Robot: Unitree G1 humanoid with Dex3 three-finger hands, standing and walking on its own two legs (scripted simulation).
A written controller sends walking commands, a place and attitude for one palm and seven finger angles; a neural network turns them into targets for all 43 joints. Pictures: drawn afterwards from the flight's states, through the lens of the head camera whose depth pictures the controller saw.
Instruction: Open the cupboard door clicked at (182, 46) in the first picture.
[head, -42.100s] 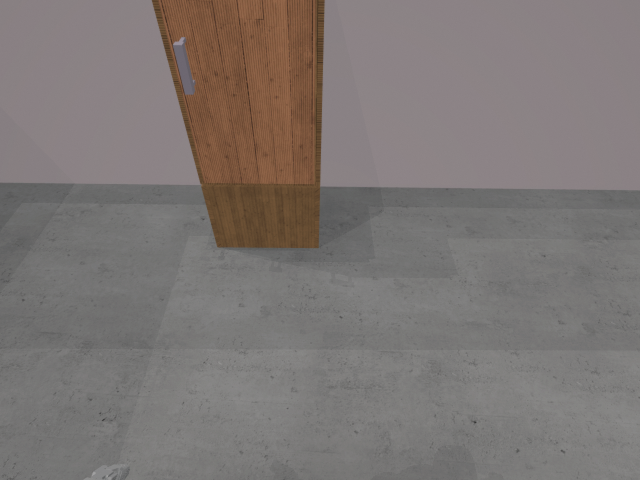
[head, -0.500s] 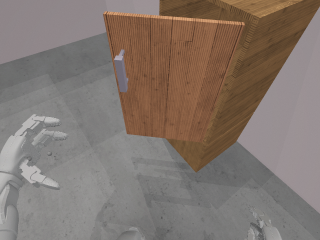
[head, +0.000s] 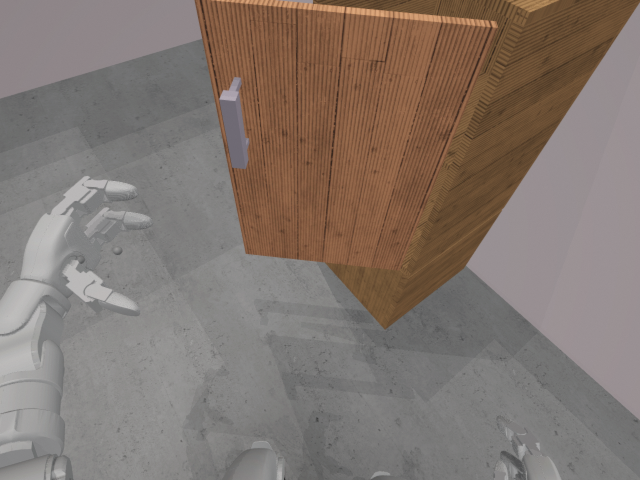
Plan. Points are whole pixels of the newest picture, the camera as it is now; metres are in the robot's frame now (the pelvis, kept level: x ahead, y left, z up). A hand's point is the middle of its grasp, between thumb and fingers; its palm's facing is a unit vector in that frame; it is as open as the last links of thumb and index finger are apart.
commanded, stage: move the hooked fingers beside the handle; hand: left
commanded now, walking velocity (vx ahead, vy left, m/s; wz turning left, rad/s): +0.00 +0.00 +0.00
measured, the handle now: (238, 124) +0.61 +0.16 +0.07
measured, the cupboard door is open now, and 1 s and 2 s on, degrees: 47 47 47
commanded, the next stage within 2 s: none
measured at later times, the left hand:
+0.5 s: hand (154, 199) +0.43 +0.24 +0.08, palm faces -0.07 -1.00 -0.01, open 14.0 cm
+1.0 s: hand (185, 154) +0.52 +0.22 +0.09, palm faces -0.05 -1.00 -0.01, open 14.0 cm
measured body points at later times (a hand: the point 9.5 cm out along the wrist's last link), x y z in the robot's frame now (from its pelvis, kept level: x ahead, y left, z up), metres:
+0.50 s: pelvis +0.01 +0.01 -0.01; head +0.09 +0.02 +0.44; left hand +0.43 +0.29 +0.09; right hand +0.08 -0.27 -0.11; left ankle +0.06 +0.10 -0.69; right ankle -0.01 -0.12 -0.69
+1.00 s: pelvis +0.01 +0.00 -0.02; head +0.13 +0.01 +0.41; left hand +0.52 +0.27 +0.09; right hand -0.01 -0.28 -0.12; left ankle +0.06 +0.10 -0.69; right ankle -0.01 -0.12 -0.69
